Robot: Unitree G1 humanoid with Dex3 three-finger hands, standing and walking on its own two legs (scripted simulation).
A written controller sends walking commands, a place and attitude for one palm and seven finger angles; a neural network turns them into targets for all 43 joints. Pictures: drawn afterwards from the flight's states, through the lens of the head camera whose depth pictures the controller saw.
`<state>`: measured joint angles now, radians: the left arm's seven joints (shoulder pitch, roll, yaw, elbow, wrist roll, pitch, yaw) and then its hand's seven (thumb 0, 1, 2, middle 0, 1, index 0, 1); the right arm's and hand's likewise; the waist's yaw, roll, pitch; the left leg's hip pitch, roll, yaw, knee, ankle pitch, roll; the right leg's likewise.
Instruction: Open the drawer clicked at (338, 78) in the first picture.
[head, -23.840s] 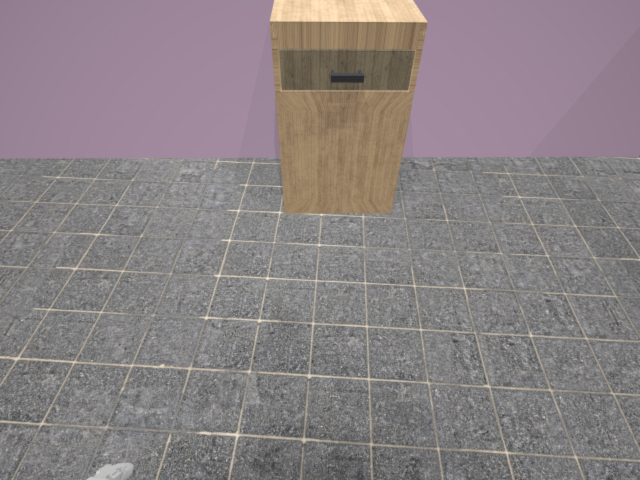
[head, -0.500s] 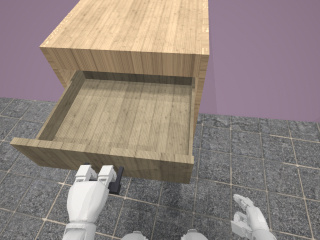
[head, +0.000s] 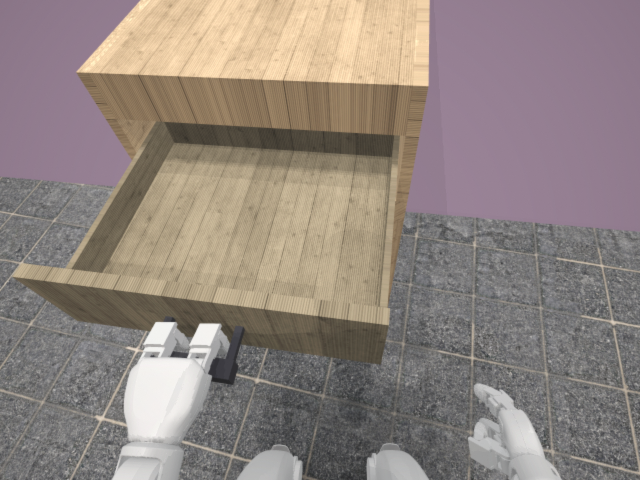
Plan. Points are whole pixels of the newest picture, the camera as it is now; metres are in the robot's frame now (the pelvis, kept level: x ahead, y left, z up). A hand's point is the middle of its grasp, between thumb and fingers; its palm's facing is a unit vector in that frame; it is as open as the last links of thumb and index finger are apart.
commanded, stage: open the thumb to release the handle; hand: left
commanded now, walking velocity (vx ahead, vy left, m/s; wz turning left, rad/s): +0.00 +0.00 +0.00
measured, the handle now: (196, 347) +0.27 +0.18 +0.00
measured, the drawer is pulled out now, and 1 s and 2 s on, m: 0.30 0.29 0.29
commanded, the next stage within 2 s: lift the hand off the handle in 0.32 s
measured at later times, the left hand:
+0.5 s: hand (192, 392) +0.23 +0.18 -0.02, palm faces +0.02 -0.10 -0.99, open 13.6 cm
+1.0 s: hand (193, 377) +0.24 +0.18 -0.01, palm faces +0.00 -0.11 -0.99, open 13.6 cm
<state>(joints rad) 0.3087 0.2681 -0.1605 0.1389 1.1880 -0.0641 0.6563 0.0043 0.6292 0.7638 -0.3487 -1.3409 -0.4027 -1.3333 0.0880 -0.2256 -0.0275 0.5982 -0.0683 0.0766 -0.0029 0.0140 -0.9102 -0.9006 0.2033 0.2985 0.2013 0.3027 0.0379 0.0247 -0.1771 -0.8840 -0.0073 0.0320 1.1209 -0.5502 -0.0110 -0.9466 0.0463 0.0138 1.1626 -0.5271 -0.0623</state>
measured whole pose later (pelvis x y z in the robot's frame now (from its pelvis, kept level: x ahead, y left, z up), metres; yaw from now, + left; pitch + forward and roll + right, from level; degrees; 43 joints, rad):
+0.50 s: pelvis -0.02 +0.00 +0.01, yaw +0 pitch +15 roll +2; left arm 0.19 0.25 -0.19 0.26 1.15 -0.02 0.61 0.00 -0.44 0.32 -0.36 -1.27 -0.32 -1.21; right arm 0.09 -0.23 -0.03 0.62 -0.04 0.08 -0.04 0.01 -0.91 -0.90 0.20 0.30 0.20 0.30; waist 0.03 0.03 -0.17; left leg -0.84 -0.01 0.02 1.05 -0.49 -0.01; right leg -0.89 0.04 0.00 1.08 -0.47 -0.06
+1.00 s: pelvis -0.01 +0.02 +0.02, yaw +0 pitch +14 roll +1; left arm 0.15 0.24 -0.25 0.26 1.13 0.04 0.56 0.00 -0.49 0.30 -0.37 -1.22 -0.35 -1.22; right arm 0.11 -0.20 -0.02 0.61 -0.04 0.10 -0.03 0.01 -0.91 -0.90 0.20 0.30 0.20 0.30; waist 0.02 0.04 -0.16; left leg -0.78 -0.02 0.02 1.02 -0.49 0.01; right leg -0.82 0.04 0.01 1.04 -0.46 -0.04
